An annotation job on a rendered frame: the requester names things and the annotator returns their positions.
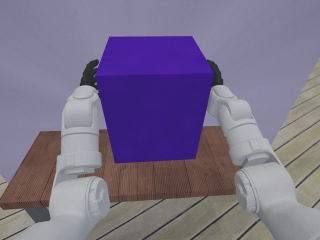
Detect carton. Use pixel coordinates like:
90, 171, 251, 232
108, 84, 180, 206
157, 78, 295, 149
95, 36, 215, 164

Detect left robot hand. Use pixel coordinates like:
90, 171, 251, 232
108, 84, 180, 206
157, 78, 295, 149
80, 59, 100, 98

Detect table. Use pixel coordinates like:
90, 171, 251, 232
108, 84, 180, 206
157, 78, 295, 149
0, 126, 243, 223

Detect right robot upper arm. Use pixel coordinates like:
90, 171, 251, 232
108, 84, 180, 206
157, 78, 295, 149
234, 162, 320, 240

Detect left robot forearm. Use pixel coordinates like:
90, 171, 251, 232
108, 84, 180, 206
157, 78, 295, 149
49, 85, 102, 216

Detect left robot upper arm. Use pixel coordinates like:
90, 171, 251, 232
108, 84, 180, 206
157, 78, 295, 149
12, 176, 111, 240

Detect right robot hand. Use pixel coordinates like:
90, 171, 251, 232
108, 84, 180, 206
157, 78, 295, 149
207, 59, 224, 87

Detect right robot forearm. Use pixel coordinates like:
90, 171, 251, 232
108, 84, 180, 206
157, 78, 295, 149
206, 85, 297, 198

